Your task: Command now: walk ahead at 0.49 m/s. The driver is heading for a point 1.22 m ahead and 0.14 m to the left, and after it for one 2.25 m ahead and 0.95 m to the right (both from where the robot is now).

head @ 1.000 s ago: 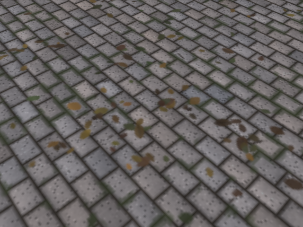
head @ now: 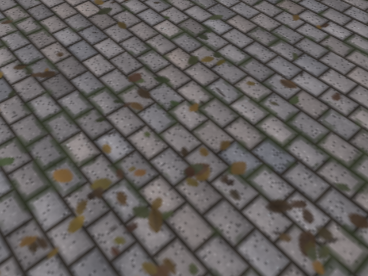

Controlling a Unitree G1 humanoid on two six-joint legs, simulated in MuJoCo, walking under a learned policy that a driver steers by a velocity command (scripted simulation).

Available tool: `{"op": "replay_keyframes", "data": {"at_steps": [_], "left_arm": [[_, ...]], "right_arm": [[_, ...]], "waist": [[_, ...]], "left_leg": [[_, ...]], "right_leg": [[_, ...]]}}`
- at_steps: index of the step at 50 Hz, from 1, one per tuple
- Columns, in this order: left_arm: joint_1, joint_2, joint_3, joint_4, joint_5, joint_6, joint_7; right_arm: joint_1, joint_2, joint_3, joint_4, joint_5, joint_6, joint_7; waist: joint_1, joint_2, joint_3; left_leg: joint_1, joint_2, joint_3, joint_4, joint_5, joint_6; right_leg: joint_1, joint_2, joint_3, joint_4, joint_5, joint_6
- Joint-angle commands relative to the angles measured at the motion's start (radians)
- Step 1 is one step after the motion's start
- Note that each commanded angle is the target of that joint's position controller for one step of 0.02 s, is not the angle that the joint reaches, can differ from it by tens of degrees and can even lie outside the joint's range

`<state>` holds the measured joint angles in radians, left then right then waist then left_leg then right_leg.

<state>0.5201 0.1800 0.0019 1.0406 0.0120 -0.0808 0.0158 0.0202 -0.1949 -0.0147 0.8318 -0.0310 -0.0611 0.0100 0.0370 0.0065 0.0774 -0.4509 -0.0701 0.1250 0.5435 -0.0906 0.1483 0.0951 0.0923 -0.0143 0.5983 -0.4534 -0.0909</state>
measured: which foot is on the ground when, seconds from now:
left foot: down 0.00-0.54, up 0.56-0.98, down 1.00-1.00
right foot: up 0.00-0.52, down 0.54-1.00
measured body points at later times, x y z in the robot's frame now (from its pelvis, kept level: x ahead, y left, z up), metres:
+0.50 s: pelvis +0.27 -0.02 +0.02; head +0.30 -0.03 +0.47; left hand +0.48 +0.18 -0.09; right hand +0.16 -0.25 -0.12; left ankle +0.12 +0.05 -0.71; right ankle +0.42 -0.13 -0.69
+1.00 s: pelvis +0.43 -0.05 +0.02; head +0.45 -0.05 +0.47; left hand +0.41 +0.17 -0.13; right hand +0.51 -0.27 -0.13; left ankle +0.48 +0.06 -0.71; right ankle +0.43 -0.11 -0.71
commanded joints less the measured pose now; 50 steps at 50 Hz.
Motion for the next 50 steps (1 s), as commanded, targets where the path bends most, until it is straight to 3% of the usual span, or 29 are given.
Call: {"op": "replay_keyframes", "data": {"at_steps": [1, 2, 3, 4, 6, 9, 12, 16, 22, 24, 25, 26, 27, 28, 29, 30, 31, 32, 34, 35, 38, 42, 48, 49, 50], "left_arm": [[0.066, 0.106, 0.029, -0.077, -0.009, -0.008, -0.009], [-0.031, 0.151, 0.037, -0.103, 0.005, -0.008, -0.009], [-0.106, 0.154, 0.04, -0.118, 0.01, -0.011, -0.015], [-0.123, 0.133, 0.04, -0.118, 0.013, -0.007, -0.019], [-0.098, 0.082, 0.032, -0.109, 0.026, 0.018, -0.031], [-0.164, 0.071, 0.032, -0.132, 0.027, 0.036, -0.041], [-0.321, 0.087, 0.033, -0.183, 0.022, 0.042, -0.044], [-0.471, 0.074, 0.024, -0.224, 0.01, 0.04, -0.047], [-0.617, 0.082, 0.022, -0.273, 0.008, 0.03, -0.045], [-0.589, 0.092, 0.027, -0.272, 0.008, 0.021, -0.042], [-0.524, 0.103, 0.034, -0.253, 0.009, 0.016, -0.036], [-0.4, 0.12, 0.045, -0.212, 0.011, 0.009, -0.029], [-0.223, 0.146, 0.06, -0.151, 0.025, -0.004, -0.017], [-0.044, 0.228, 0.081, -0.117, 0.053, -0.015, -0.004], [-0.039, 0.29, 0.097, -0.11, 0.047, -0.005, -0.011], [-0.092, 0.231, 0.09, -0.115, -0.002, 0.003, -0.02], [-0.201, 0.176, 0.071, -0.123, -0.007, -0.002, -0.021], [-0.247, 0.121, 0.058, -0.122, -0.004, -0.008, -0.025], [-0.255, 0.063, 0.037, -0.097, -0.006, -0.014, -0.015], [-0.236, 0.059, 0.031, -0.084, -0.003, -0.02, -0.014], [-0.217, 0.102, 0.028, -0.059, 0.004, -0.029, -0.011], [-0.184, 0.098, 0.013, -0.032, 0.007, -0.015, -0.007], [-0.149, 0.085, 0.0, -0.001, 0.011, 0.018, 0.009], [-0.158, 0.083, -0.001, 0.0, 0.006, 0.024, 0.013], [-0.135, 0.075, -0.003, 0.004, 0.008, 0.026, 0.015]], "right_arm": [[0.437, -0.242, -0.08, 0.097, 0.008, 0.008, -0.008], [0.309, -0.185, -0.069, 0.073, 0.028, 0.006, -0.001], [0.251, -0.126, -0.056, 0.066, 0.029, -0.002, 0.004], [0.237, -0.09, -0.045, 0.077, 0.019, -0.013, 0.005], [0.269, -0.065, -0.031, 0.113, 0.017, -0.033, -0.003], [0.339, -0.101, -0.035, 0.154, 0.023, -0.053, -0.002], [0.398, -0.111, -0.032, 0.172, 0.026, -0.05, -0.001], [0.481, -0.106, -0.024, 0.196, 0.027, -0.047, -0.005], [0.558, -0.118, -0.02, 0.23, 0.007, -0.038, -0.023], [0.531, -0.13, -0.023, 0.234, 0.004, -0.036, -0.029], [0.51, -0.139, -0.026, 0.233, 0.004, -0.036, -0.031], [0.495, -0.148, -0.028, 0.234, 0.006, -0.034, -0.03], [0.479, -0.141, -0.024, 0.231, 0.016, -0.033, -0.029], [0.479, -0.104, -0.012, 0.194, 0.03, -0.038, -0.03], [0.637, -0.016, -0.001, 0.211, 0.069, -0.031, -0.028], [0.566, -0.119, -0.029, 0.22, 0.036, -0.024, -0.036], [0.476, -0.098, -0.029, 0.189, 0.029, -0.027, -0.033], [0.436, -0.079, -0.027, 0.183, 0.02, -0.025, -0.032], [0.434, -0.058, -0.03, 0.186, 0.0, 0.001, -0.021], [0.442, -0.041, -0.029, 0.19, -0.001, 0.014, -0.016], [0.434, -0.021, -0.027, 0.195, 0.002, 0.038, -0.014], [0.31, -0.023, -0.015, 0.177, 0.01, 0.051, -0.026], [0.246, -0.029, 0.0, 0.195, 0.015, 0.053, -0.045], [0.26, -0.022, 0.005, 0.204, 0.013, 0.048, -0.048], [0.278, -0.049, 0.003, 0.213, 0.009, 0.04, -0.053]], "waist": [[-0.134, 0.161, -0.324], [-0.095, 0.056, -0.152], [-0.082, 0.004, -0.056], [-0.044, -0.043, -0.009], [0.001, -0.025, -0.01], [0.006, 0.009, 0.005], [-0.029, 0.018, 0.035], [-0.079, 0.043, 0.028], [-0.117, 0.065, 0.039], [-0.083, 0.07, 0.031], [-0.05, 0.078, 0.001], [0.002, 0.076, -0.06], [0.074, 0.051, -0.146], [0.123, -0.041, -0.281], [0.052, -0.246, -0.405], [0.042, -0.06, -0.331], [0.001, -0.058, -0.191], [-0.02, -0.026, -0.124], [-0.064, -0.056, -0.09], [-0.075, -0.059, -0.1], [-0.108, -0.066, -0.117], [-0.082, -0.113, -0.106], [-0.053, -0.095, -0.064], [-0.067, -0.069, -0.052], [-0.063, -0.023, -0.053]], "left_leg": [[0.735, 0.459, -0.872, -0.24, -0.256, 0.262], [0.579, 0.426, -0.735, -0.311, -0.372, 0.226], [0.438, 0.388, -0.632, -0.357, -0.334, 0.199], [0.34, 0.348, -0.547, -0.381, -0.232, 0.163], [0.241, 0.29, -0.415, -0.405, -0.072, 0.12], [0.224, 0.256, -0.311, -0.437, 0.035, 0.107], [0.274, 0.228, -0.256, -0.458, 0.106, 0.076], [0.362, 0.207, -0.205, -0.434, 0.231, 0.028], [0.569, 0.265, -0.206, -0.353, 0.389, 0.051], [0.593, 0.283, -0.193, -0.291, 0.531, 0.045], [0.584, 0.281, -0.179, -0.221, 0.669, 0.031], [0.569, 0.267, -0.165, -0.089, 0.762, 0.018], [0.471, 0.225, -0.132, 0.109, 0.698, -0.008], [0.253, 0.166, -0.093, 0.411, 0.318, -0.034], [-0.054, -0.023, -0.064, 0.764, -0.486, -0.078], [-0.088, 0.026, -0.19, 0.809, -0.421, -0.071], [-0.103, 0.057, -0.192, 0.773, -0.346, -0.077], [-0.084, 0.086, -0.183, 0.722, -0.307, -0.084], [-0.008, 0.105, -0.172, 0.626, -0.268, -0.104], [0.032, 0.094, -0.163, 0.597, -0.251, -0.11], [0.068, 0.081, -0.137, 0.495, -0.197, -0.126], [0.11, 0.086, -0.101, 0.268, -0.111, -0.123], [0.221, 0.09, -0.098, 0.032, -0.14, -0.104], [0.282, 0.098, -0.106, -0.086, -0.072, -0.098], [0.355, 0.149, -0.166, -0.157, 0.043, -0.094]], "right_leg": [[-0.664, 0.012, 0.073, 0.862, -0.035, -0.008], [-0.73, -0.072, 0.096, 0.812, 0.078, -0.024], [-0.712, -0.099, 0.08, 0.763, 0.134, -0.025], [-0.668, -0.13, 0.082, 0.705, 0.157, -0.021], [-0.575, -0.162, 0.078, 0.617, 0.168, 0.003], [-0.622, -0.188, 0.037, 0.522, 0.229, 0.03], [-0.732, -0.211, 0.0, 0.384, 0.356, 0.054], [-0.743, -0.187, -0.04, 0.184, 0.475, 0.068], [-0.76, -0.141, -0.06, 0.019, 0.409, 0.039], [-0.684, -0.115, -0.067, -0.032, 0.33, 0.008], [-0.582, -0.085, -0.078, -0.058, 0.289, -0.011], [-0.436, -0.052, -0.088, -0.101, 0.285, -0.034], [-0.207, -0.069, -0.065, -0.151, 0.369, -0.064], [0.065, -0.305, 0.17, -0.127, 0.468, -0.116], [0.268, -0.573, 0.592, -0.19, 0.723, -0.292], [0.154, -0.509, 0.543, -0.221, 0.816, -0.272], [0.014, -0.469, 0.377, -0.239, 0.921, -0.24], [-0.089, -0.419, 0.275, -0.27, 0.994, -0.203], [-0.205, -0.343, 0.147, -0.315, 1.031, -0.142], [-0.233, -0.331, 0.117, -0.32, 1.085, -0.133], [-0.281, -0.302, 0.039, -0.321, 1.173, -0.129], [-0.3, -0.263, -0.009, -0.311, 1.09, -0.091], [-0.314, -0.304, 0.077, -0.278, 0.717, -0.103], [-0.336, -0.292, 0.085, -0.259, 0.603, -0.081], [-0.367, -0.266, 0.094, -0.241, 0.472, -0.044]]}}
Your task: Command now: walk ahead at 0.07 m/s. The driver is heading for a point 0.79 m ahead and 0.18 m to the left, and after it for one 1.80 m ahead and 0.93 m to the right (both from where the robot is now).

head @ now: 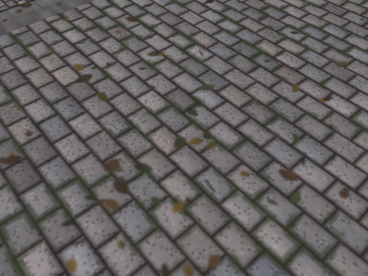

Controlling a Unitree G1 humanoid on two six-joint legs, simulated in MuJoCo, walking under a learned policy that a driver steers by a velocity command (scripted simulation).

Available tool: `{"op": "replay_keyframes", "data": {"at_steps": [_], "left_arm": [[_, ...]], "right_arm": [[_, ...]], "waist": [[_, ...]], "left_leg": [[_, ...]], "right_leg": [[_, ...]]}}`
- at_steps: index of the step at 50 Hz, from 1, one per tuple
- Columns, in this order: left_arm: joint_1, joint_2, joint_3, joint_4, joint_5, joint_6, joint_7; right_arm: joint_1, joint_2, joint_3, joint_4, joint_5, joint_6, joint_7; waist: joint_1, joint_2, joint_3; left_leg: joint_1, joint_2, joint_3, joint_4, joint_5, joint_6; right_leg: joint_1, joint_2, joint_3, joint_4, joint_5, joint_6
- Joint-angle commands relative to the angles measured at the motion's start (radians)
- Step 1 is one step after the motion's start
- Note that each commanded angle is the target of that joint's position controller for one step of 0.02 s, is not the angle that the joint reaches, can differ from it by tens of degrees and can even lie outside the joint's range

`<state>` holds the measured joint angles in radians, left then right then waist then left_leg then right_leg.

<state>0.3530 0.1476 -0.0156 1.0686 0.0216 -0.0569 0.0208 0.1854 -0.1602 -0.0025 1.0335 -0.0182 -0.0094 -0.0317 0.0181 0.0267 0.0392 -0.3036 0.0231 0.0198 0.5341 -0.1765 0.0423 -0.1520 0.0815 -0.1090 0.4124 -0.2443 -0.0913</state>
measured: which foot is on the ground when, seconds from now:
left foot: down 0.00-0.88, up 0.90-1.00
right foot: down 0.00-1.00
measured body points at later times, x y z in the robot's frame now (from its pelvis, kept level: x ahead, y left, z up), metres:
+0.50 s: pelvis +0.02 +0.02 +0.01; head +0.02 +0.03 +0.46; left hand -0.01 +0.23 -0.16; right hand +0.01 -0.19 -0.16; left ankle +0.05 +0.11 -0.74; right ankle -0.01 -0.07 -0.74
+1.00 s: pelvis +0.06 +0.03 +0.00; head +0.05 +0.05 +0.45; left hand -0.05 +0.25 -0.16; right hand +0.06 -0.19 -0.15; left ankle +0.05 +0.12 -0.71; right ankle -0.01 -0.06 -0.74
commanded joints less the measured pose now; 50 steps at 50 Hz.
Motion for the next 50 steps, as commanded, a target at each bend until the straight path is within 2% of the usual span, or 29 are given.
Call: {"op": "replay_keyframes", "data": {"at_steps": [1, 2, 3, 4, 6, 8, 11, 22, 37, 38, 40, 41, 43, 44, 45, 46, 48, 50], "left_arm": [[0.081, 0.097, 0.016, -0.024, 0.0, 0.002, 0.011], [0.194, 0.025, 0.005, 0.011, -0.02, 0.011, 0.009], [0.16, 0.047, 0.006, 0.029, -0.014, 0.023, 0.015], [0.115, 0.077, 0.016, 0.024, -0.012, 0.03, 0.017], [0.07, 0.086, 0.022, 0.017, -0.009, 0.036, 0.014], [0.069, 0.06, 0.014, 0.026, -0.008, 0.035, 0.014], [0.062, 0.053, 0.013, 0.043, -0.01, 0.034, 0.021], [0.065, 0.038, 0.007, 0.081, -0.011, 0.044, 0.028], [0.095, 0.018, -0.001, 0.105, -0.011, 0.042, 0.029], [0.109, 0.015, -0.002, 0.109, -0.009, 0.041, 0.028], [0.127, 0.041, 0.012, 0.105, -0.006, 0.045, 0.025], [0.128, 0.052, 0.018, 0.096, -0.004, 0.049, 0.022], [0.173, 0.061, 0.026, 0.091, -0.006, 0.048, 0.018], [0.215, 0.079, 0.036, 0.099, -0.007, 0.044, 0.019], [0.23, 0.11, 0.051, 0.106, -0.004, 0.04, 0.02], [0.224, 0.12, 0.059, 0.103, -0.001, 0.035, 0.02], [0.21, 0.125, 0.067, 0.093, 0.005, 0.02, 0.016], [0.179, 0.116, 0.068, 0.083, 0.001, 0.004, 0.013]], "right_arm": [[0.144, -0.134, -0.017, 0.02, -0.01, -0.022, -0.016], [0.099, -0.136, -0.014, 0.027, 0.008, -0.019, -0.014], [0.076, -0.077, -0.003, 0.025, 0.014, -0.018, -0.005], [0.065, -0.058, 0.001, 0.024, 0.014, -0.019, 0.0], [0.086, -0.061, 0.0, 0.042, 0.015, -0.017, -0.007], [0.102, -0.06, -0.001, 0.057, 0.019, -0.017, -0.012], [0.111, -0.056, -0.001, 0.068, 0.016, -0.017, -0.012], [0.157, -0.037, 0.006, 0.11, 0.012, -0.01, -0.014], [0.197, -0.019, 0.011, 0.134, 0.013, -0.005, -0.013], [0.206, -0.016, 0.012, 0.137, 0.013, -0.004, -0.012], [0.204, -0.045, -0.002, 0.128, 0.012, 0.003, -0.009], [0.2, -0.053, -0.009, 0.118, 0.009, 0.007, -0.005], [0.155, -0.031, -0.009, 0.083, 0.004, 0.003, 0.006], [0.116, -0.006, -0.004, 0.059, -0.001, -0.005, 0.013], [0.083, 0.011, -0.002, 0.036, -0.012, -0.014, 0.021], [0.052, -0.014, -0.008, 0.015, -0.022, -0.024, 0.026], [0.039, -0.045, -0.023, -0.012, -0.019, -0.039, 0.039], [0.028, -0.04, -0.028, -0.034, -0.008, -0.052, 0.047]], "waist": [[-0.008, 0.023, -0.032], [0.052, 0.121, -0.026], [0.022, 0.09, 0.003], [0.009, 0.062, 0.039], [-0.001, 0.052, 0.037], [-0.002, 0.024, 0.027], [-0.007, -0.014, 0.023], [-0.013, -0.028, 0.04], [-0.019, -0.026, 0.062], [-0.017, -0.024, 0.043], [-0.011, -0.028, 0.066], [-0.007, -0.043, 0.097], [0.021, -0.083, 0.172], [0.042, -0.135, 0.178], [0.048, -0.185, 0.181], [0.051, -0.165, 0.186], [0.031, -0.106, 0.161], [0.01, -0.107, 0.161]], "left_leg": [[0.281, 0.15, -0.15, -0.14, 0.34, 0.026], [0.226, 0.196, -0.188, -0.133, 0.39, 0.09], [0.121, 0.176, -0.184, -0.158, 0.272, 0.082], [0.075, 0.129, -0.154, -0.171, 0.196, 0.055], [0.078, 0.086, -0.122, -0.181, 0.154, 0.032], [0.11, 0.082, -0.118, -0.183, 0.155, 0.03], [0.125, 0.085, -0.119, -0.185, 0.169, 0.033], [0.119, 0.075, -0.115, -0.208, 0.12, 0.029], [0.109, 0.067, -0.115, -0.221, 0.058, 0.026], [0.115, 0.058, -0.114, -0.227, -0.021, 0.027], [0.064, 0.023, -0.103, -0.196, -0.263, 0.047], [0.012, 0.009, -0.1, -0.173, -0.395, 0.061], [-0.126, -0.014, -0.083, -0.09, -0.452, 0.067], [-0.195, -0.044, -0.032, 0.009, -0.366, 0.055], [-0.237, -0.051, 0.042, 0.127, -0.241, 0.041], [-0.275, -0.014, 0.039, 0.211, -0.213, 0.038], [-0.334, 0.017, 0.012, 0.29, -0.24, 0.033], [-0.284, 0.027, 0.018, 0.225, -0.22, 0.029]], "right_leg": [[-0.159, -0.202, 0.164, -0.015, 0.124, -0.014], [-0.136, -0.132, 0.12, -0.055, -0.042, 0.007], [-0.048, -0.125, 0.116, -0.081, -0.034, 0.021], [-0.026, -0.131, 0.13, -0.081, 0.016, 0.023], [-0.005, -0.155, 0.144, -0.082, 0.076, 0.016], [-0.009, -0.165, 0.148, -0.091, 0.084, 0.02], [-0.003, -0.166, 0.147, -0.099, 0.084, 0.026], [0.0, -0.176, 0.149, -0.102, 0.07, 0.028], [-0.032, -0.18, 0.154, -0.11, 0.039, 0.029], [-0.027, -0.172, 0.152, -0.118, -0.03, 0.027], [-0.054, -0.143, 0.148, -0.096, -0.261, 0.004], [-0.083, -0.147, 0.172, -0.099, -0.391, -0.016], [-0.079, -0.205, 0.277, -0.155, -0.535, -0.063], [-0.023, -0.271, 0.375, -0.223, -0.57, -0.095], [0.015, -0.364, 0.475, -0.292, -0.583, -0.137], [0.019, -0.414, 0.518, -0.326, -0.536, -0.165], [0.071, -0.417, 0.498, -0.329, -0.443, -0.17], [0.05, -0.376, 0.41, -0.306, -0.337, -0.138]]}}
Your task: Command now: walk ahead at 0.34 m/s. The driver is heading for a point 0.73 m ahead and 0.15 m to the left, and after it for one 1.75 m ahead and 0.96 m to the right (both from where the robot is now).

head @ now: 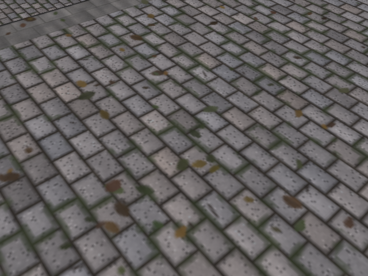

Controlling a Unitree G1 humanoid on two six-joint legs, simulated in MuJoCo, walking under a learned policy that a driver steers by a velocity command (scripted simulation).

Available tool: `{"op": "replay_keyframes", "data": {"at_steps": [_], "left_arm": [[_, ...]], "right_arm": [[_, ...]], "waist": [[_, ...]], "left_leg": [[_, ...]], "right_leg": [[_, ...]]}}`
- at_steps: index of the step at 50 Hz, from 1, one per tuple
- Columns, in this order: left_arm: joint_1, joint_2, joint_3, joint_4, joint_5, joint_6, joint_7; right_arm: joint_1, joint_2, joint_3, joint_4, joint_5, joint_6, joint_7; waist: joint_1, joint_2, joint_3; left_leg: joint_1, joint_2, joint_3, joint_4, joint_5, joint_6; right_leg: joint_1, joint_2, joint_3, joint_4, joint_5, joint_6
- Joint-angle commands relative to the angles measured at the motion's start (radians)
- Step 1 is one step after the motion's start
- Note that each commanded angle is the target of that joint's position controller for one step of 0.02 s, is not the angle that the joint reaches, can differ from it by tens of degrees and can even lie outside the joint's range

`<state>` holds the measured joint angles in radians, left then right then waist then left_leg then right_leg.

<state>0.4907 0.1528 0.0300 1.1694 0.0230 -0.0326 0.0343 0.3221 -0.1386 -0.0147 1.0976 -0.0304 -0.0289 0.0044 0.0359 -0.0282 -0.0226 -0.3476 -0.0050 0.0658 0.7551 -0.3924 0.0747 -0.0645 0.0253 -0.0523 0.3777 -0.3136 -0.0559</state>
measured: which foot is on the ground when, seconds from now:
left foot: up 0.00-0.10, down 0.12-0.62, up 0.64-1.00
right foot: down 0.00-0.12, up 0.14-0.58, down 0.60-1.00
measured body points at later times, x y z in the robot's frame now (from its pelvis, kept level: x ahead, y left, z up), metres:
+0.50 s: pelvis +0.21 +0.05 +0.00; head +0.25 +0.05 +0.44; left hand +0.38 +0.26 -0.14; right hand +0.10 -0.16 -0.14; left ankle +0.07 +0.12 -0.74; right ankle +0.38 -0.06 -0.70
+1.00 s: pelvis +0.50 +0.03 +0.00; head +0.52 +0.03 +0.45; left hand +0.41 +0.25 -0.15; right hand +0.66 -0.18 -0.14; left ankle +0.65 +0.18 -0.69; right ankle +0.42 -0.04 -0.74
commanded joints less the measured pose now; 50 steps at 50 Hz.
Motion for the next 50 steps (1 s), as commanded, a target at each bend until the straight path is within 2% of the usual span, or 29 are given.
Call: {"op": "replay_keyframes", "data": {"at_steps": [1, 3, 4, 5, 6, 7, 8, 9, 10, 11, 13, 14, 17, 20, 24, 27, 28, 29, 30, 31, 32, 33, 34, 35, 37, 39, 42, 46, 50], "left_arm": [[0.034, 0.112, 0.024, -0.022, -0.001, -0.026, -0.001], [0.014, 0.126, 0.028, -0.029, -0.003, -0.032, -0.004], [-0.004, 0.13, 0.03, -0.033, -0.007, -0.033, -0.007], [-0.01, 0.131, 0.03, -0.038, -0.006, -0.036, -0.01], [-0.022, 0.107, 0.022, -0.046, -0.001, -0.046, -0.016], [-0.053, 0.025, -0.001, -0.098, -0.011, -0.054, -0.028], [-0.083, 0.077, 0.016, -0.128, 0.009, -0.054, -0.038], [-0.132, 0.086, 0.02, -0.147, 0.021, -0.049, -0.046], [-0.161, 0.069, 0.017, -0.154, 0.016, -0.053, -0.055], [-0.157, 0.054, 0.017, -0.151, 0.007, -0.056, -0.059], [-0.135, 0.055, 0.022, -0.143, 0.014, -0.04, -0.064], [-0.144, 0.061, 0.026, -0.147, 0.014, -0.032, -0.066], [-0.255, 0.058, 0.028, -0.189, 0.01, -0.016, -0.068], [-0.419, 0.046, 0.018, -0.254, 0.004, -0.016, -0.07], [-0.528, 0.054, 0.012, -0.3, -0.006, -0.017, -0.069], [-0.472, 0.087, 0.027, -0.296, -0.005, -0.027, -0.057], [-0.384, 0.105, 0.038, -0.27, -0.005, -0.033, -0.049], [-0.235, 0.122, 0.051, -0.22, -0.004, -0.041, -0.042], [-0.083, 0.162, 0.069, -0.173, 0.012, -0.049, -0.033], [0.046, 0.263, 0.095, -0.162, 0.035, -0.051, -0.026], [0.001, 0.275, 0.099, -0.165, 0.015, -0.036, -0.039], [-0.138, 0.229, 0.087, -0.188, -0.007, -0.033, -0.043], [-0.22, 0.155, 0.067, -0.206, -0.012, -0.042, -0.047], [-0.25, 0.112, 0.053, -0.201, -0.005, -0.053, -0.046], [-0.218, 0.064, 0.035, -0.17, -0.005, -0.07, -0.033], [-0.164, 0.086, 0.035, -0.153, -0.006, -0.087, -0.028], [-0.119, 0.115, 0.038, -0.15, -0.004, -0.094, -0.026], [-0.071, 0.107, 0.028, -0.149, -0.007, -0.095, -0.02], [0.007, 0.124, 0.028, -0.128, -0.008, -0.091, -0.006]], "right_arm": [[-0.115, -0.057, -0.019, -0.107, 0.009, -0.036, 0.013], [-0.085, -0.048, -0.023, -0.111, 0.015, -0.04, 0.017], [-0.027, -0.041, -0.026, -0.092, 0.018, -0.041, 0.017], [0.061, -0.052, -0.035, -0.063, 0.02, -0.042, 0.013], [0.193, -0.093, -0.054, -0.025, 0.016, -0.05, 0.003], [0.34, -0.206, -0.081, -0.007, 0.003, -0.056, -0.012], [0.401, -0.222, -0.084, 0.025, 0.006, -0.042, -0.013], [0.262, -0.191, -0.071, -0.012, 0.004, -0.037, -0.014], [0.16, -0.164, -0.063, -0.047, 0.008, -0.042, -0.007], [0.105, -0.15, -0.056, -0.064, 0.011, -0.05, -0.005], [0.1, -0.104, -0.037, -0.06, 0.014, -0.067, -0.011], [0.131, -0.1, -0.033, -0.047, 0.015, -0.073, -0.014], [0.203, -0.105, -0.025, -0.02, 0.015, -0.081, -0.018], [0.216, -0.099, -0.016, -0.02, 0.013, -0.083, -0.018], [0.244, -0.122, -0.02, -0.007, 0.015, -0.089, -0.024], [0.218, -0.145, -0.027, -0.004, 0.01, -0.09, -0.028], [0.206, -0.159, -0.031, -0.004, 0.006, -0.088, -0.031], [0.192, -0.169, -0.035, -0.005, 0.006, -0.081, -0.031], [0.19, -0.162, -0.033, -0.012, 0.012, -0.078, -0.027], [0.244, -0.082, -0.017, -0.043, 0.032, -0.075, -0.017], [0.295, -0.077, -0.027, -0.045, 0.048, -0.073, -0.005], [0.184, -0.127, -0.039, -0.071, 0.031, -0.066, -0.009], [0.099, -0.127, -0.039, -0.094, 0.023, -0.07, -0.005], [0.083, -0.103, -0.039, -0.093, 0.021, -0.066, -0.004], [0.122, -0.065, -0.039, -0.081, -0.004, -0.037, 0.005], [0.103, -0.06, -0.042, -0.095, -0.006, -0.015, 0.013], [-0.025, -0.073, -0.044, -0.147, -0.002, 0.002, 0.022], [-0.182, -0.07, -0.037, -0.206, 0.008, -0.005, 0.033], [-0.313, -0.06, -0.026, -0.259, 0.007, -0.008, 0.041]], "waist": [[-0.012, -0.056, 0.217], [-0.038, -0.062, 0.202], [-0.067, -0.052, 0.19], [-0.101, -0.032, 0.166], [-0.159, 0.037, 0.108], [-0.207, 0.298, 0.043], [-0.194, 0.309, 0.051], [-0.119, 0.16, 0.134], [-0.087, 0.08, 0.162], [-0.052, 0.056, 0.162], [-0.02, 0.067, 0.137], [-0.017, 0.076, 0.13], [-0.026, 0.087, 0.138], [-0.048, 0.099, 0.167], [-0.065, 0.121, 0.175], [-0.021, 0.118, 0.131], [0.017, 0.122, 0.081], [0.077, 0.106, 0.006], [0.132, 0.083, -0.076], [0.131, -0.07, -0.213], [0.079, -0.183, -0.28], [0.032, -0.05, -0.122], [0.02, 0.013, -0.013], [-0.017, 0.046, 0.048], [-0.064, 0.014, 0.072], [-0.074, 0.002, 0.085], [-0.062, -0.007, 0.119], [-0.033, -0.017, 0.141], [0.008, -0.027, 0.151]], "left_leg": [[-0.191, 0.043, -0.01, -0.037, 0.01, -0.006], [-0.04, 0.014, 0.036, -0.148, 0.062, -0.005], [0.091, -0.014, 0.065, -0.212, 0.107, -0.004], [0.239, -0.044, 0.075, -0.257, 0.106, -0.002], [0.427, 0.004, -0.01, -0.305, 0.074, 0.013], [0.568, 0.279, -0.439, -0.515, -0.199, 0.094], [0.529, 0.397, -0.734, -0.633, -0.298, 0.176], [0.424, 0.386, -0.65, -0.611, -0.313, 0.172], [0.337, 0.347, -0.547, -0.619, -0.21, 0.153], [0.283, 0.303, -0.448, -0.635, -0.087, 0.129], [0.266, 0.242, -0.309, -0.64, 0.132, 0.104], [0.284, 0.229, -0.266, -0.632, 0.242, 0.103], [0.324, 0.211, -0.181, -0.62, 0.471, 0.11], [0.3, 0.183, -0.121, -0.625, 0.567, 0.111], [0.335, 0.198, -0.09, -0.621, 0.676, 0.108], [0.42, 0.22, -0.062, -0.498, 0.975, 0.093], [0.443, 0.217, -0.05, -0.384, 1.093, 0.082], [0.429, 0.197, -0.032, -0.207, 1.113, 0.069], [0.286, 0.163, -0.016, 0.016, 0.926, 0.057], [0.03, 0.061, 0.032, 0.386, 0.446, 0.032], [-0.209, -0.088, -0.06, 0.652, -0.113, 0.02], [-0.295, 0.005, -0.123, 0.669, -0.014, 0.038], [-0.283, 0.043, -0.12, 0.608, 0.074, 0.04], [-0.231, 0.075, -0.121, 0.541, 0.113, 0.042], [-0.138, 0.1, -0.126, 0.46, 0.13, 0.027], [-0.157, 0.1, -0.114, 0.43, 0.155, 0.018], [-0.283, 0.115, -0.098, 0.351, 0.263, 0.007], [-0.322, 0.1, -0.043, 0.128, 0.401, -0.004], [-0.301, 0.069, 0.048, -0.062, 0.425, 0.014]], "right_leg": [[-0.056, -0.295, 0.31, -0.257, -0.214, -0.161], [-0.128, -0.261, 0.234, -0.205, -0.152, -0.148], [-0.2, -0.234, 0.191, -0.153, -0.127, -0.137], [-0.274, -0.201, 0.153, -0.066, -0.066, -0.122], [-0.367, -0.149, 0.083, 0.117, 0.033, -0.093], [-0.556, -0.019, -0.058, 0.488, -0.067, -0.029], [-0.673, 0.018, -0.008, 0.729, -0.231, -0.038], [-0.712, -0.064, 0.052, 0.827, -0.149, -0.055], [-0.69, -0.094, 0.07, 0.817, -0.042, -0.056], [-0.64, -0.115, 0.073, 0.775, 0.026, -0.049], [-0.582, -0.12, 0.052, 0.725, 0.078, -0.025], [-0.589, -0.114, 0.036, 0.711, 0.096, -0.017], [-0.656, -0.106, 0.001, 0.639, 0.152, 0.002], [-0.636, -0.087, -0.033, 0.449, 0.228, 0.013], [-0.527, -0.052, -0.069, 0.252, 0.282, -0.018], [-0.41, -0.009, -0.08, 0.2, 0.219, -0.073], [-0.321, 0.018, -0.083, 0.19, 0.181, -0.092], [-0.167, 0.045, -0.092, 0.134, 0.192, -0.11], [0.061, -0.024, -0.021, 0.108, 0.168, -0.137], [0.309, -0.311, 0.354, 0.072, -0.002, -0.216], [0.386, -0.453, 0.794, -0.121, -0.077, -0.328], [0.246, -0.409, 0.65, -0.152, -0.192, -0.275], [0.085, -0.377, 0.507, -0.188, -0.142, -0.235], [-0.03, -0.335, 0.396, -0.218, -0.032, -0.192], [-0.139, -0.278, 0.235, -0.238, 0.115, -0.137], [-0.148, -0.265, 0.157, -0.251, 0.211, -0.129], [-0.108, -0.252, 0.061, -0.277, 0.271, -0.107], [-0.05, -0.22, -0.055, -0.266, 0.423, -0.072], [0.068, -0.244, -0.123, -0.231, 0.573, -0.063]]}}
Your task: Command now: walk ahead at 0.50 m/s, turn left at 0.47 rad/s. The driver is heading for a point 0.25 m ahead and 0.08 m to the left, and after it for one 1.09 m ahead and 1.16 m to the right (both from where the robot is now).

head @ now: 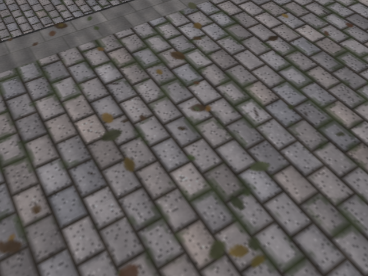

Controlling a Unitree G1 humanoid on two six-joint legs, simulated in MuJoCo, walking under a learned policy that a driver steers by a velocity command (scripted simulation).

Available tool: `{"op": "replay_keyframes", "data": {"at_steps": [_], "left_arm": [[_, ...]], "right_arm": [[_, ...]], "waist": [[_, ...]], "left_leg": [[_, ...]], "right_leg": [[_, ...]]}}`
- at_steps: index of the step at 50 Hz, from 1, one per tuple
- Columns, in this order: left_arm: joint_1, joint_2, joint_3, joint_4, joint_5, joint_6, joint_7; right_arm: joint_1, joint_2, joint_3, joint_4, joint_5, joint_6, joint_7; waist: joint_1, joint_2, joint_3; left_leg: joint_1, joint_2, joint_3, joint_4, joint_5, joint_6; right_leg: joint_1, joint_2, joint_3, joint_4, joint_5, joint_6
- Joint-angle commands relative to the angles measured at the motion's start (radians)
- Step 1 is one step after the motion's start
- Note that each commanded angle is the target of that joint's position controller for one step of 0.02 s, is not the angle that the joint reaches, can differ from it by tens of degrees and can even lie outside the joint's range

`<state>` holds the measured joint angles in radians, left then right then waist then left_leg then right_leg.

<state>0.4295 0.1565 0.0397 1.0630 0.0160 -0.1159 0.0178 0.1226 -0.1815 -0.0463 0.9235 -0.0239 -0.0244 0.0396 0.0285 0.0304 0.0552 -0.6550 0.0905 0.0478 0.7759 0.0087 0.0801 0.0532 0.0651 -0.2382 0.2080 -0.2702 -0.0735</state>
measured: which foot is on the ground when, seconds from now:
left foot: up 0.00-0.14, down 0.16-0.70, up 0.72-1.00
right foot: down 0.00-0.14, up 0.16-0.68, down 0.70-1.00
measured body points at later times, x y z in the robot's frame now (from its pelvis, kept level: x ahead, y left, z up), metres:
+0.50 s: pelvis +0.28 +0.04 +0.00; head +0.30 +0.05 +0.45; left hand +0.39 +0.27 -0.15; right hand +0.22 -0.20 -0.14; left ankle +0.21 +0.09 -0.74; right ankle +0.40 -0.12 -0.67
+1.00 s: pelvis +0.54 -0.04 +0.00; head +0.56 -0.07 +0.45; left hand +0.64 +0.22 -0.12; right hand +0.62 -0.33 -0.11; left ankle +0.72 +0.10 -0.67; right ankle +0.48 -0.06 -0.74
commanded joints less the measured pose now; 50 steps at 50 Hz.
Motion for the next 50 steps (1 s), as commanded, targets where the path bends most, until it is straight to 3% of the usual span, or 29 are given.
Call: {"op": "replay_keyframes", "data": {"at_steps": [1, 4, 6, 7, 8, 9, 10, 11, 12, 14, 15, 18, 24, 28, 30, 32, 33, 34, 35, 36, 37, 38, 39, 41, 42, 44, 50], "left_arm": [[0.083, 0.125, 0.019, -0.016, 0.001, -0.005, 0.014], [0.11, 0.133, 0.016, 0.009, 0.007, 0.007, 0.022], [0.091, 0.155, 0.018, 0.016, 0.013, 0.019, 0.018], [0.068, 0.159, 0.017, 0.01, 0.005, 0.026, 0.012], [0.04, 0.135, 0.007, -0.023, -0.01, 0.027, 0.001], [0.15, 0.017, -0.014, -0.055, -0.049, 0.029, -0.02], [0.005, 0.14, 0.021, -0.069, -0.033, 0.032, -0.012], [-0.074, 0.132, 0.023, -0.104, -0.034, 0.024, -0.014], [-0.074, 0.116, 0.022, -0.092, -0.028, 0.022, -0.013], [-0.004, 0.067, 0.022, -0.056, 0.005, 0.054, -0.018], [0.007, 0.051, 0.024, -0.053, 0.009, 0.068, -0.025], [-0.056, 0.044, 0.03, -0.086, 0.011, 0.093, -0.04], [-0.283, 0.047, 0.019, -0.177, 0.003, 0.092, -0.057], [-0.39, 0.047, 0.009, -0.229, 0.011, 0.089, -0.061], [-0.364, 0.066, 0.016, -0.231, 0.014, 0.089, -0.059], [-0.264, 0.094, 0.03, -0.208, 0.015, 0.092, -0.053], [-0.182, 0.116, 0.042, -0.186, 0.015, 0.09, -0.05], [-0.073, 0.144, 0.058, -0.153, 0.02, 0.083, -0.044], [0.03, 0.223, 0.088, -0.13, 0.031, 0.078, -0.032], [-0.039, 0.322, 0.112, -0.156, 0.02, 0.088, -0.031], [-0.027, 0.326, 0.109, -0.164, 0.002, 0.1, -0.03], [-0.086, 0.274, 0.094, -0.165, -0.001, 0.099, -0.021], [-0.125, 0.212, 0.078, -0.164, -0.004, 0.094, -0.02], [-0.17, 0.172, 0.06, -0.172, -0.013, 0.071, -0.011], [-0.161, 0.175, 0.057, -0.172, -0.017, 0.058, -0.011], [-0.122, 0.211, 0.063, -0.166, -0.021, 0.041, -0.013], [0.014, 0.23, 0.065, -0.172, -0.019, 0.048, -0.018]], "right_arm": [[-0.132, -0.02, 0.005, -0.096, -0.001, -0.014, 0.007], [-0.091, -0.029, -0.003, -0.088, -0.01, -0.018, -0.002], [0.065, -0.064, -0.022, -0.031, -0.014, -0.026, -0.015], [0.211, -0.092, -0.037, 0.022, -0.024, -0.036, -0.022], [0.37, -0.171, -0.061, 0.061, -0.049, -0.046, -0.033], [0.402, -0.268, -0.081, 0.061, -0.054, -0.049, -0.038], [0.357, -0.25, -0.081, 0.045, -0.011, -0.038, -0.04], [0.235, -0.201, -0.064, 0.035, -0.002, -0.042, -0.038], [0.175, -0.126, -0.045, 0.031, -0.002, -0.052, -0.032], [0.148, -0.05, -0.021, 0.044, 0.005, -0.068, -0.041], [0.172, -0.045, -0.017, 0.055, 0.006, -0.077, -0.045], [0.226, -0.094, -0.024, 0.073, 0.012, -0.096, -0.051], [0.292, -0.088, -0.013, 0.082, 0.007, -0.098, -0.061], [0.357, -0.114, -0.014, 0.104, 0.007, -0.089, -0.077], [0.351, -0.136, -0.019, 0.105, 0.005, -0.082, -0.086], [0.32, -0.168, -0.03, 0.095, -0.001, -0.071, -0.094], [0.3, -0.183, -0.036, 0.082, -0.004, -0.063, -0.091], [0.28, -0.194, -0.04, 0.068, -0.001, -0.057, -0.082], [0.251, -0.185, -0.04, 0.039, 0.006, -0.056, -0.072], [0.281, -0.074, -0.025, -0.039, 0.015, -0.065, -0.049], [0.168, -0.14, -0.028, -0.081, 0.012, -0.082, -0.038], [0.115, -0.135, -0.023, -0.101, 0.02, -0.096, -0.034], [0.136, -0.14, -0.025, -0.091, 0.023, -0.102, -0.037], [0.168, -0.122, -0.022, -0.085, -0.012, -0.067, -0.04], [0.175, -0.116, -0.021, -0.087, -0.023, -0.047, -0.036], [0.145, -0.108, -0.018, -0.108, -0.026, -0.021, -0.029], [-0.101, -0.123, -0.012, -0.209, -0.018, -0.008, -0.021]], "waist": [[0.019, -0.086, 0.074], [-0.011, -0.115, 0.045], [-0.086, -0.14, -0.025], [-0.157, -0.118, -0.091], [-0.222, -0.051, -0.196], [-0.146, 0.192, -0.328], [-0.172, -0.019, -0.29], [-0.122, -0.002, -0.14], [-0.083, -0.042, -0.064], [-0.022, -0.011, -0.016], [-0.013, -0.001, -0.012], [0.003, 0.019, 0.015], [-0.034, 0.04, 0.064], [-0.06, 0.038, 0.073], [-0.033, 0.057, 0.042], [0.023, 0.094, -0.018], [0.06, 0.095, -0.066], [0.113, 0.068, -0.123], [0.175, -0.031, -0.186], [0.063, -0.291, -0.246], [0.099, -0.12, -0.25], [0.066, -0.055, -0.124], [0.012, 0.029, -0.045], [-0.051, 0.03, -0.025], [-0.061, 0.013, -0.033], [-0.062, -0.013, -0.034], [0.031, -0.082, -0.02]], "left_leg": [[0.008, -0.037, 0.081, -0.111, 0.002, 0.019], [0.121, -0.106, 0.107, -0.167, -0.13, 0.071], [0.286, -0.161, 0.11, -0.208, -0.229, 0.115], [0.478, -0.161, 0.097, -0.305, -0.181, 0.138], [0.753, 0.015, -0.089, -0.333, -0.233, 0.187], [1.061, 0.378, -0.623, -0.415, -0.203, 0.339], [0.949, 0.334, -0.616, -0.488, -0.257, 0.294], [0.797, 0.297, -0.44, -0.529, -0.236, 0.236], [0.67, 0.251, -0.335, -0.571, -0.149, 0.18], [0.535, 0.174, -0.157, -0.61, -0.071, 0.097], [0.512, 0.16, -0.12, -0.619, -0.033, 0.084], [0.526, 0.14, -0.013, -0.626, 0.115, 0.052], [0.579, 0.106, 0.132, -0.627, 0.239, 0.013], [0.699, 0.146, 0.184, -0.586, 0.399, 0.015], [0.757, 0.163, 0.214, -0.497, 0.651, 0.01], [0.791, 0.18, 0.232, -0.334, 0.869, 0.013], [0.78, 0.187, 0.229, -0.193, 0.869, 0.024], [0.714, 0.18, 0.23, 0.01, 0.745, 0.021], [0.527, 0.129, 0.239, 0.33, 0.427, -0.006], [0.05, -0.119, 0.148, 0.722, -0.525, -0.07], [-0.093, -0.107, -0.065, 0.765, -0.48, -0.06], [-0.139, -0.043, -0.089, 0.701, -0.386, -0.053], [-0.08, -0.006, -0.082, 0.585, -0.328, -0.055], [0.051, 0.027, -0.086, 0.458, -0.305, -0.082], [0.079, 0.03, -0.081, 0.421, -0.306, -0.095], [0.068, 0.028, -0.056, 0.348, -0.278, -0.118], [-0.071, 0.005, -0.04, 0.094, -0.08, -0.139]], "right_leg": [[-0.009, -0.294, 0.05, -0.041, 0.579, -0.045], [0.063, -0.321, 0.033, 0.071, 0.93, -0.053], [0.08, -0.327, 0.041, 0.266, 1.089, -0.072], [0.008, -0.309, 0.039, 0.449, 0.996, -0.067], [-0.214, -0.268, 0.045, 0.731, 0.67, -0.056], [-0.622, -0.058, 0.068, 1.15, -0.3, -0.012], [-0.69, -0.068, 0.265, 1.21, -0.223, -0.026], [-0.72, -0.12, 0.281, 1.152, -0.113, -0.034], [-0.673, -0.152, 0.275, 1.079, -0.046, -0.034], [-0.568, -0.177, 0.27, 0.995, 0.005, -0.016], [-0.546, -0.174, 0.268, 0.982, 0.015, -0.01], [-0.631, -0.179, 0.247, 0.942, 0.09, 0.003], [-0.711, -0.163, 0.173, 0.659, 0.285, 0.01], [-0.679, -0.119, 0.087, 0.478, 0.261, -0.026], [-0.612, -0.072, 0.056, 0.45, 0.186, -0.064], [-0.507, -0.016, 0.037, 0.452, 0.075, -0.114], [-0.42, 0.008, 0.044, 0.427, 0.026, -0.14], [-0.271, 0.028, 0.071, 0.344, 0.026, -0.168], [-0.079, -0.087, 0.258, 0.246, -0.043, -0.223], [0.22, -0.369, 0.827, 0.16, 0.026, -0.385], [0.2, -0.398, 0.935, 0.046, -0.026, -0.411], [0.092, -0.395, 0.809, 0.025, -0.01, -0.366], [-0.046, -0.354, 0.712, 0.006, 0.106, -0.309], [-0.187, -0.252, 0.557, 0.001, 0.291, -0.247], [-0.209, -0.226, 0.521, 0.001, 0.355, -0.238], [-0.226, -0.191, 0.478, 0.002, 0.457, -0.229], [-0.11, -0.16, 0.502, 0.017, 0.502, -0.157]]}}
